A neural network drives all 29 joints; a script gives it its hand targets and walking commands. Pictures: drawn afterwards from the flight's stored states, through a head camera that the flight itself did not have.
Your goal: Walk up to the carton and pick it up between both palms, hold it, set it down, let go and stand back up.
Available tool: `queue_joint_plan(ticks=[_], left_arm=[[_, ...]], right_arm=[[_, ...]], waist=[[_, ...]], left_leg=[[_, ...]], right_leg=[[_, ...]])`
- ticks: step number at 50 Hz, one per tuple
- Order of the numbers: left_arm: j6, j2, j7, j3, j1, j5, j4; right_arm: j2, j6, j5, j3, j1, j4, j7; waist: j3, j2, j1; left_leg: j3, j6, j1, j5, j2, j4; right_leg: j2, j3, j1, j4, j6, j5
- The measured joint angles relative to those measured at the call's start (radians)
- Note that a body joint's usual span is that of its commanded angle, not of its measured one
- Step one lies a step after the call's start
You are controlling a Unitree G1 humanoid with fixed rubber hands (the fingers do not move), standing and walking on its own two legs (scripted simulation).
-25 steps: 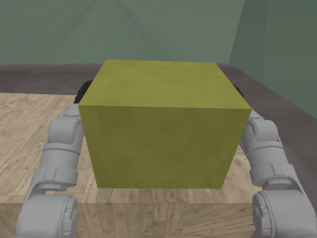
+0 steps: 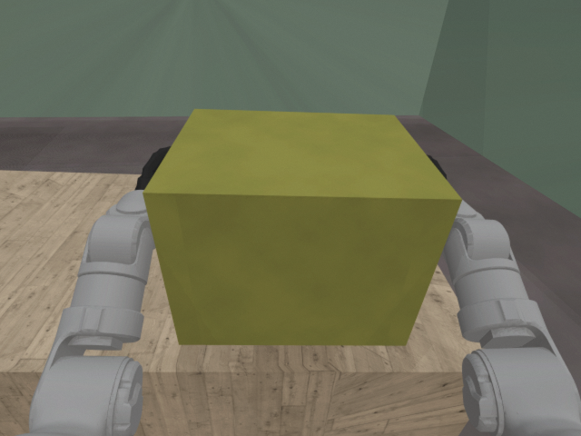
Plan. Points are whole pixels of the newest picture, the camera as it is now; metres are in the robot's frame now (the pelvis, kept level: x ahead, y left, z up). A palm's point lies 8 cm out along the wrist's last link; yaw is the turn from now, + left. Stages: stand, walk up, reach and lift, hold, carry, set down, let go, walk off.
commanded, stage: hold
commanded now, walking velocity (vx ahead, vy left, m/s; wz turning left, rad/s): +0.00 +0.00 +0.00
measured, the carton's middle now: (294, 221) +0.36 +0.01 +0.21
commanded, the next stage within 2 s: set down in 0.30 s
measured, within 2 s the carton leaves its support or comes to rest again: neither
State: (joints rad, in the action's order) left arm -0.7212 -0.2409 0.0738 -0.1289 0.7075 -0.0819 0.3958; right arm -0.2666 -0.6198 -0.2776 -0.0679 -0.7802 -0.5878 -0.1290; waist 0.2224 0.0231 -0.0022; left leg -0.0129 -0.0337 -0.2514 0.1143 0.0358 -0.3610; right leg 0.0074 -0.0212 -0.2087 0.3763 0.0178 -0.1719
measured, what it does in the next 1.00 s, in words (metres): stands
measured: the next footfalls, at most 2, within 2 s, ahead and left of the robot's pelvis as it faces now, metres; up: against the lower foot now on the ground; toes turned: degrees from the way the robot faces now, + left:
none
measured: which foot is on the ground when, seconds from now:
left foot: down 0.00-1.00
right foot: down 0.00-1.00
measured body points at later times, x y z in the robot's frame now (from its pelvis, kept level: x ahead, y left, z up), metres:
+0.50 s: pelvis +0.00 +0.00 +0.00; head -0.09 +0.01 +0.44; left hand +0.37 +0.21 +0.24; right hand +0.38 -0.18 +0.24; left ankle +0.05 +0.14 -0.74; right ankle +0.02 -0.13 -0.74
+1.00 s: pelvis +0.02 +0.00 +0.00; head -0.02 +0.01 +0.45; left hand +0.41 +0.21 +0.20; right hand +0.43 -0.19 +0.20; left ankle +0.05 +0.14 -0.74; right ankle +0.02 -0.13 -0.74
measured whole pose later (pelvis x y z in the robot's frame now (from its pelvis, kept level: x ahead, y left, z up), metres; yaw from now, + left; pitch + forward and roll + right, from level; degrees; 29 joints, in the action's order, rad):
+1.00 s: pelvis +0.02 +0.00 +0.00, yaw +0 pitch +1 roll +0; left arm -0.47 -0.18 0.00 -0.25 0.71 0.03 0.48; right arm -0.21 -0.31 -0.18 -0.14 -0.80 -0.76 -0.04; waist 0.13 0.02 0.00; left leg -0.01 -0.03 -0.21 0.11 0.03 -0.31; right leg 0.01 -0.02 -0.18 0.35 0.02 -0.18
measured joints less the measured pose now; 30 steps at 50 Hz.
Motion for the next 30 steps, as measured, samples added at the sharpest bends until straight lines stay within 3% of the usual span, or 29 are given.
queue_joint_plan(ticks=[22,30], left_arm=[[0.002,0.000,0.000,0.000,0.000,0.005,-0.006],[0.082,0.050,-0.048,-0.082,0.000,0.093,0.015]], right_arm=[[0.000,0.006,-0.001,0.000,-0.003,0.000,0.000],[0.015,0.120,0.021,-0.029,-0.033,-0.092,0.038]], waist=[[0.000,0.000,0.000],[0.000,0.000,0.000]], left_leg=[[0.000,0.000,0.002,-0.001,0.000,0.000],[0.000,0.000,0.005,-0.002,-0.001,0.005]], right_leg=[[0.000,0.000,0.003,0.000,0.000,0.000],[0.001,0.000,0.003,0.000,0.000,0.000]])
